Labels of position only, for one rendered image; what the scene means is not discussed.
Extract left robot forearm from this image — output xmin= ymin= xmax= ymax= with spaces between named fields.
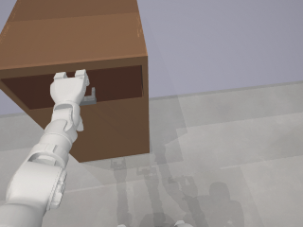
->
xmin=6 ymin=100 xmax=80 ymax=202

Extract cabinet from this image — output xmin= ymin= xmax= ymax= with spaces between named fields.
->
xmin=0 ymin=0 xmax=150 ymax=163

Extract handle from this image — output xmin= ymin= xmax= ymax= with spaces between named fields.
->
xmin=79 ymin=87 xmax=97 ymax=106

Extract left robot hand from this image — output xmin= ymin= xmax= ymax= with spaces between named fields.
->
xmin=50 ymin=69 xmax=90 ymax=131

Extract left robot upper arm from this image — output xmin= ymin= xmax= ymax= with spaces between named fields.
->
xmin=0 ymin=161 xmax=67 ymax=227

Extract drawer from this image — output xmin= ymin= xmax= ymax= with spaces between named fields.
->
xmin=1 ymin=65 xmax=142 ymax=110

